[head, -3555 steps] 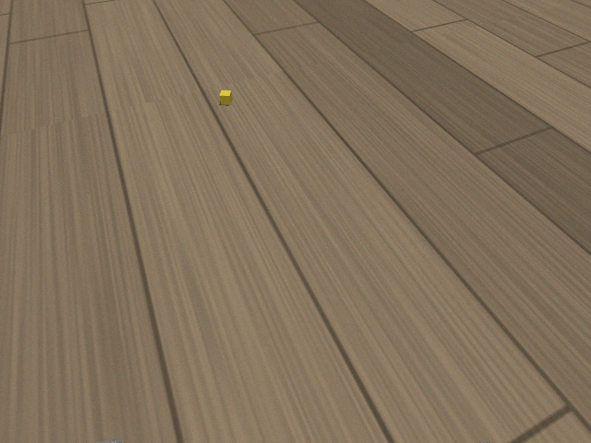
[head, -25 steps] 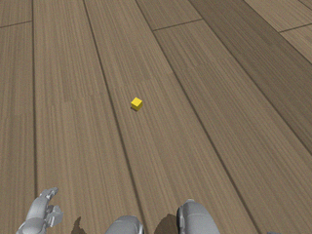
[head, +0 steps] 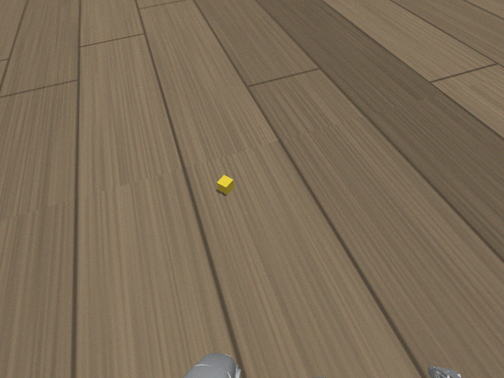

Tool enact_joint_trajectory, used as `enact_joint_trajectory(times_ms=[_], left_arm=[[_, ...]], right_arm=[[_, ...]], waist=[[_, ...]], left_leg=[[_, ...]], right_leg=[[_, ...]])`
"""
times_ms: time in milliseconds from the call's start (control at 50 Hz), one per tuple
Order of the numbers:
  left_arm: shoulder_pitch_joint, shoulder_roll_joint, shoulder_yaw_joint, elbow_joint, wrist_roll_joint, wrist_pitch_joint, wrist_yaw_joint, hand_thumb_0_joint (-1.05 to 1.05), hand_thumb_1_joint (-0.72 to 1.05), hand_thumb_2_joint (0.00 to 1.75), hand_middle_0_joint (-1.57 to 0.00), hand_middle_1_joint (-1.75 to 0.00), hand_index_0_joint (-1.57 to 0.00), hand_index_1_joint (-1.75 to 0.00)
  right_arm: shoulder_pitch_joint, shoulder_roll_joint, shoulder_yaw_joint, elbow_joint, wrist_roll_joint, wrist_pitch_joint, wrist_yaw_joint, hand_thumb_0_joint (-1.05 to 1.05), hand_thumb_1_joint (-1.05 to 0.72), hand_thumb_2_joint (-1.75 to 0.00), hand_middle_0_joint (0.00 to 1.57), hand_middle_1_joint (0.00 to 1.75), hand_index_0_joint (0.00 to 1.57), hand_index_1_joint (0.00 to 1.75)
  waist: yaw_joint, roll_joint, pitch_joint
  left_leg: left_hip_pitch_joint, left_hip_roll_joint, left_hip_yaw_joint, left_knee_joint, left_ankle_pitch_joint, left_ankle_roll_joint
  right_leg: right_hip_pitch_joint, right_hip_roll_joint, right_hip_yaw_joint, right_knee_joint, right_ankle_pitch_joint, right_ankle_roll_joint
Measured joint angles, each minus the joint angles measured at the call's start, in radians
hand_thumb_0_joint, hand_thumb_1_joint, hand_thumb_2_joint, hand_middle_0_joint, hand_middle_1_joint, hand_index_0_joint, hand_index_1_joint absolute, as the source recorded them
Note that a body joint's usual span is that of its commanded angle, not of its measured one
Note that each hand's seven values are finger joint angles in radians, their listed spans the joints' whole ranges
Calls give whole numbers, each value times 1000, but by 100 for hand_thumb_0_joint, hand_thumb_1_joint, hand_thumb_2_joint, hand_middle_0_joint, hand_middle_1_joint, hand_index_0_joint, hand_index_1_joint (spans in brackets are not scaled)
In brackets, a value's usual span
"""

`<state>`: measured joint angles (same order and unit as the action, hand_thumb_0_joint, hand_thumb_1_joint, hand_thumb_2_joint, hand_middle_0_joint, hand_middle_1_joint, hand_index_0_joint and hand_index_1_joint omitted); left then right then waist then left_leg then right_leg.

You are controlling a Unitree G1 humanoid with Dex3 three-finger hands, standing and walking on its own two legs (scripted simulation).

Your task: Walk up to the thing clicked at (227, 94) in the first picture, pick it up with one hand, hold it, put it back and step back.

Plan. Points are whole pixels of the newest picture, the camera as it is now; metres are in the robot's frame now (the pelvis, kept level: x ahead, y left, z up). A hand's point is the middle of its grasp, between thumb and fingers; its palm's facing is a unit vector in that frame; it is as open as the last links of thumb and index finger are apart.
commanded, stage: step back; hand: left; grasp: from above
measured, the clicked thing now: (225, 184) +1.03 +0.22 -0.74
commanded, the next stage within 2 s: stand in 0.94 s
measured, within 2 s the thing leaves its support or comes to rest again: neither
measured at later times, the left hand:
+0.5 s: hand out of the picture +0.10 +0.27 -0.14, palm faces +0.04 -0.92 -0.39, open 7.4 cm
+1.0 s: hand (104, 362) +0.14 +0.30 -0.15, palm faces +0.05 -0.94 -0.35, open 7.4 cm
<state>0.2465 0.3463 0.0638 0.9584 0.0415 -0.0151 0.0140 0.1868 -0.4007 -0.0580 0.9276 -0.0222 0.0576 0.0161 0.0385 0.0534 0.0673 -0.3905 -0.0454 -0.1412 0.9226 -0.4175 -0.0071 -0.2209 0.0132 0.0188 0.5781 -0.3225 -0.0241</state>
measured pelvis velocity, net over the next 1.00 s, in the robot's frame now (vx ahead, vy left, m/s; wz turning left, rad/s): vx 0.06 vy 0.03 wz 0.04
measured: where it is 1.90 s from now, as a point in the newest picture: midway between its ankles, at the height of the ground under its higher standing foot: outside the picture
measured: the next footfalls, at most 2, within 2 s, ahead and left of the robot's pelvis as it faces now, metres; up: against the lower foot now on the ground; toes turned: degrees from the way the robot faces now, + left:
left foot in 0.10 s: +0.03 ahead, +0.15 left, +0.00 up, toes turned +0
right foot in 0.38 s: +0.10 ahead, -0.10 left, +0.00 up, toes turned +1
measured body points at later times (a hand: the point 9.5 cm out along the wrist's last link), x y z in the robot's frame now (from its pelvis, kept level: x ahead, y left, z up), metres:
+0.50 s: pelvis +0.01 +0.00 +0.00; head +0.02 -0.01 +0.44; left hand +0.10 +0.32 -0.11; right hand +0.08 -0.30 -0.14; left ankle -0.01 +0.14 -0.71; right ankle +0.06 -0.10 -0.73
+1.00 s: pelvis +0.06 +0.03 +0.01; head +0.08 +0.04 +0.46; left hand +0.14 +0.34 -0.12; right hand +0.16 -0.26 -0.12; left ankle +0.03 +0.15 -0.73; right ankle +0.06 -0.10 -0.73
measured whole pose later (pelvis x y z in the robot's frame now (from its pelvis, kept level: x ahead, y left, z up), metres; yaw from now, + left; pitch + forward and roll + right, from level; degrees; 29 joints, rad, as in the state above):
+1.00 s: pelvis +0.06 +0.03 +0.01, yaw +2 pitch -1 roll +0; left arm 0.08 0.37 0.02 1.08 0.00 -0.02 0.01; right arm 0.09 -0.33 -0.02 1.09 -0.01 -0.01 0.01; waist 0.01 -0.01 0.07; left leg -0.17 0.01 -0.01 0.48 -0.28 0.00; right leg -0.18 -0.03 -0.02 0.45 -0.24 0.02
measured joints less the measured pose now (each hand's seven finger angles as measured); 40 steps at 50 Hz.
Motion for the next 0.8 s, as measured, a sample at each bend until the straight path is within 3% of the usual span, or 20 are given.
enact_joint_trajectory(times_ms=[100, 140, 160, 220, 280, 360, 420, 460, 500, 540, 620, 680, 800], left_arm=[[-18, 26, 9, -17, 2, -8, -14, 1, 90, 90, -21, -30, -21, -30], [-25, 48, 8, -21, -2, 2, -15, 1, 90, 90, -21, -30, -21, -30], [-20, 54, 8, -19, -7, 7, -13, 1, 90, 90, -21, -30, -21, -30], [-12, 58, 0, 9, -13, 24, -16, 1, 90, 90, -21, -30, -21, -30], [-14, 69, 0, 12, -20, 19, -25, 1, 90, 90, -21, -30, -21, -30], [-35, 67, 2, 10, -22, 4, -29, 1, 90, 90, -21, -30, -20, -30], [-64, 42, 1, 18, -20, -14, -20, 1, 90, 90, -21, -30, -20, -30], [-77, 19, -5, 17, -14, -24, -16, 1, 90, 90, -21, -30, -21, -30], [-87, 7, -12, 14, -10, -25, -18, 1, 90, 90, -21, -30, -21, -30], [-97, -5, -17, 12, -11, -23, -18, 1, 90, 90, -21, -30, -21, -30], [-117, -14, -25, 12, -11, -23, -21, 1, 90, 90, -21, -30, -21, -30], [-132, -2, -27, 22, -21, -9, -20, 1, 90, 90, -21, -30, -21, -30], [-136, 17, -29, 65, -37, 2, -17, 1, 90, 90, -21, -30, -21, -30]], right_arm=[[52, -2, -6, 47, -13, -20, 11, 0, -90, -90, 20, 30, 20, 30], [49, 20, -10, 64, -18, -35, 9, 0, -90, -90, 20, 30, 20, 30], [49, 31, -12, 65, -23, -44, 8, 0, -90, -90, 20, 30, 20, 30], [64, 46, -8, 54, -24, -64, 10, 0, -90, -90, 20, 30, 20, 30], [72, 58, 0, 47, -21, -72, 7, 0, -90, -90, 21, 30, 21, 30], [64, 51, 2, 38, -18, -71, 4, 0, -90, -90, 21, 30, 21, 30], [49, 31, 3, 40, -4, -54, -2, 0, -90, -90, 21, 30, 21, 30], [42, 26, 5, 49, 4, -41, -11, 0, -90, -90, 20, 30, 21, 30], [35, 30, 7, 60, 3, -35, -14, 0, -90, -90, 20, 30, 20, 30], [31, 28, 10, 65, 3, -38, -13, 0, -90, -90, 20, 30, 20, 30], [21, 21, 11, 81, -1, -50, -8, 0, -90, -90, 20, 30, 20, 30], [14, 28, 6, 99, -10, -63, -13, 0, -90, -90, 20, 30, 20, 30], [-11, 57, 27, 144, -11, -58, -7, 0, -90, -90, 20, 30, 20, 30]], waist=[[-10, -5, 2], [-3, -55, 25], [1, -74, 28], [-29, -68, 4], [-38, -78, -3], [-51, -79, 5], [-53, -36, 20], [-51, -7, 10], [-35, -20, 0], [-31, -24, -5], [-24, -25, -5], [-31, -44, 4], [-31, -58, -11]], left_leg=[[127, 40, 67, -276, -42, -1], [167, 8, 97, -364, 114, 2], [177, -2, 113, -375, 129, 4], [181, 13, 102, -384, 121, 23], [204, 25, 106, -415, 130, 17], [209, 35, 110, -388, 106, 1], [194, 68, 97, -299, 48, -15], [160, 68, 57, -220, -8, -1], [129, 39, 66, -144, -92, 3], [107, 29, 76, -120, -112, 9], [106, 49, 102, -211, -37, 12], [151, 46, 122, -352, 137, -2], [173, 64, 134, -372, 113, -5]], right_leg=[[-25, -33, -46, 20, -7, 14], [-38, -71, -24, 65, -26, 21], [-53, -74, -3, 106, -52, 15], [-110, -32, 2, 249, -159, 2], [-139, -27, -4, 266, -149, -1], [-118, -35, -18, 117, -90, 4], [-65, -6, -43, 2, 96, 5], [-61, 9, -61, 9, 82, 1], [-62, -6, -50, 21, 61, -7], [-55, -21, -49, 12, 58, -4], [-54, -34, -50, 8, 52, 10], [-61, -52, -46, 45, 24, 26], [-17, -34, -37, -38, 50, 38]])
